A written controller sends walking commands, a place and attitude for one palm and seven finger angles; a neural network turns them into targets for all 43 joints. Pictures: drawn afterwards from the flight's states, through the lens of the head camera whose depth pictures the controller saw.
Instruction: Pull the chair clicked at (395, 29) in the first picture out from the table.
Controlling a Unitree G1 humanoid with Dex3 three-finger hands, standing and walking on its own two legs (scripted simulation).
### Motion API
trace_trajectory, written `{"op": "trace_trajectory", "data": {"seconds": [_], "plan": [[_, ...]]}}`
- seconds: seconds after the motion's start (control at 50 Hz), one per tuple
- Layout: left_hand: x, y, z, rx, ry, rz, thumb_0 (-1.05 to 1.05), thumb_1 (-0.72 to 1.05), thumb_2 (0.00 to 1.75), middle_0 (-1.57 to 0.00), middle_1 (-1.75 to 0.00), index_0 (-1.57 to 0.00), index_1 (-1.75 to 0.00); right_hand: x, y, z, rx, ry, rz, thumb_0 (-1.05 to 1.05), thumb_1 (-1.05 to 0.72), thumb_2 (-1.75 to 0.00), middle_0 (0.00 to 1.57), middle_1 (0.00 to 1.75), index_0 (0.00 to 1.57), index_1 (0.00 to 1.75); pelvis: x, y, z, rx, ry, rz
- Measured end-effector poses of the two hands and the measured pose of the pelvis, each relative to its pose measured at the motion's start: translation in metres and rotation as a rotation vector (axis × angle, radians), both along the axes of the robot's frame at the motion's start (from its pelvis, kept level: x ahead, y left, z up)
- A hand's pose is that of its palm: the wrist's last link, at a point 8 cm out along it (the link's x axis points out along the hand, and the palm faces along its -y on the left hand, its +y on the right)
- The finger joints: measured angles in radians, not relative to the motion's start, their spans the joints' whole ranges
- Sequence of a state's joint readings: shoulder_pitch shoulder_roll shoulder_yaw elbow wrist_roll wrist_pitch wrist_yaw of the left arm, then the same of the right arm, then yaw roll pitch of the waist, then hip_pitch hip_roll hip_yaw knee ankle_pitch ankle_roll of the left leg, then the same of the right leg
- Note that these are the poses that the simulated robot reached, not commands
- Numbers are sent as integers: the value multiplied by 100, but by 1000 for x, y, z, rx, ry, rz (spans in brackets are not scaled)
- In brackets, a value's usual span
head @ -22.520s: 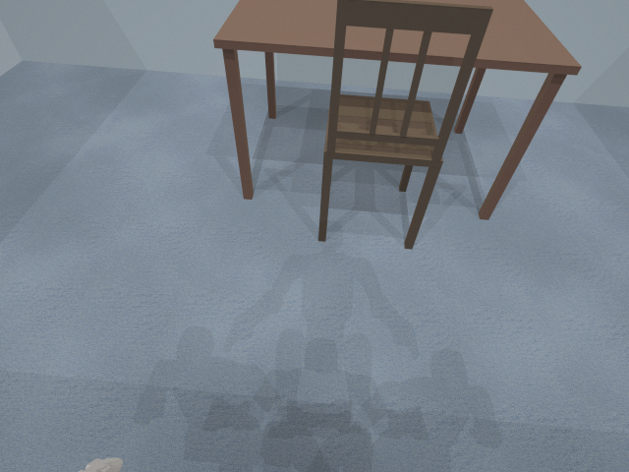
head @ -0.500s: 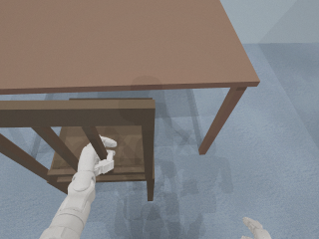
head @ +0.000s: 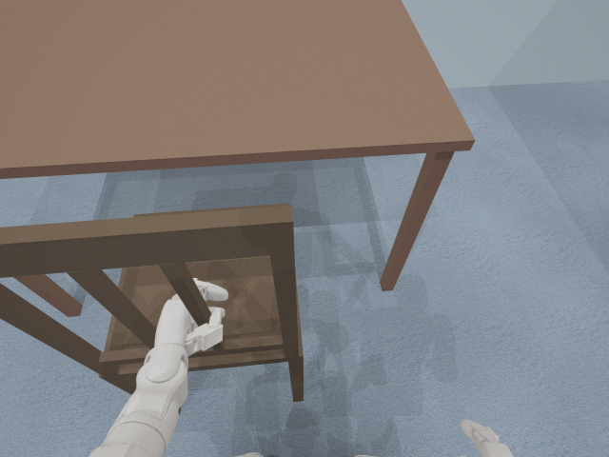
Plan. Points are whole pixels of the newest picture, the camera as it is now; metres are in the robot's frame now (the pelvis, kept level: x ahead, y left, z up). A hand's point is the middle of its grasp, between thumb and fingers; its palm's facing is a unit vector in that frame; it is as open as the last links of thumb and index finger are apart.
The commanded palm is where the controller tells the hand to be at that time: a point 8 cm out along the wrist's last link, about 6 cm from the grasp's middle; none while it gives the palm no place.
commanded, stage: step backward, pulling the chair out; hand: left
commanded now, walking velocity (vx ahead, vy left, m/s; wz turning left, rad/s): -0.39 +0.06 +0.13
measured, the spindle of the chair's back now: (131, 317) +0.31 +0.26 -0.05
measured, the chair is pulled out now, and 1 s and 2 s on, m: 0.12 0.23 0.38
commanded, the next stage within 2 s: none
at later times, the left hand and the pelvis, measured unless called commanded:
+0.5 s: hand (216, 366) +0.25 +0.13 -0.07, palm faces +0.01 -0.99 -0.17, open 5.0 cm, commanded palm +0.21 +0.18 -0.06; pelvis -0.07 +0.00 +0.00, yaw -1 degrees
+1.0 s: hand (221, 405) +0.20 +0.12 -0.07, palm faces +0.05 -0.98 -0.18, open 5.1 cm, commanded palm +0.16 +0.16 -0.06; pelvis -0.12 -0.03 -0.01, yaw +0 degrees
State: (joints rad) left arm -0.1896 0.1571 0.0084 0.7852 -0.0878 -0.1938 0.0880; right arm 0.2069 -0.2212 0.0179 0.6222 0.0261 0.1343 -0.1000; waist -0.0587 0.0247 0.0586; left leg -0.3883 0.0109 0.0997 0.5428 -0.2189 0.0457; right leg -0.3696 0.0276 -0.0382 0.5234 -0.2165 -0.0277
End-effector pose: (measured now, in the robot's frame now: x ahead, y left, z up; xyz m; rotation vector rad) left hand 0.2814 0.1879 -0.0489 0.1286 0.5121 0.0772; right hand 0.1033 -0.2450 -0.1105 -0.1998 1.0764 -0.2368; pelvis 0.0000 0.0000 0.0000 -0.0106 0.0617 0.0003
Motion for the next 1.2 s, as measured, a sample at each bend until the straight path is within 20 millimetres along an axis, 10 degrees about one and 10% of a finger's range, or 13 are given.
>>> {"op": "trace_trajectory", "data": {"seconds": [0.24, 0.52, 0.84, 1.2], "plan": [[-37, -8, 0, 14, -5, -50, 3, 74, 81, -31, -117, -50, -145, -44, -14, 4, -61, 6, -10, 1, -90, -90, 20, 30, 20, 30, -33, 12, -1, -19, -33, 34], [-55, -6, 0, 28, -16, -32, 4, 72, 84, -33, -119, -50, -145, -71, 19, -7, 37, -32, 54, 1, -90, -90, 20, 30, 20, 30, -71, 0, -4, -28, -34, -19], [-97, -19, 0, 47, -21, -36, 3, 71, 83, -35, -121, -50, -145, -107, -56, -1, -121, 10, -24, 1, -90, -90, 20, 30, 20, 30, -92, -13, -5, -2, -51, -17], [-134, -24, 0, 38, -19, -30, 3, 73, 82, -34, -124, -50, -145, -131, -31, -7, -50, -21, 42, 1, -90, -90, 20, 30, 20, 30, -130, -18, -6, -9, -30, 36]]}}
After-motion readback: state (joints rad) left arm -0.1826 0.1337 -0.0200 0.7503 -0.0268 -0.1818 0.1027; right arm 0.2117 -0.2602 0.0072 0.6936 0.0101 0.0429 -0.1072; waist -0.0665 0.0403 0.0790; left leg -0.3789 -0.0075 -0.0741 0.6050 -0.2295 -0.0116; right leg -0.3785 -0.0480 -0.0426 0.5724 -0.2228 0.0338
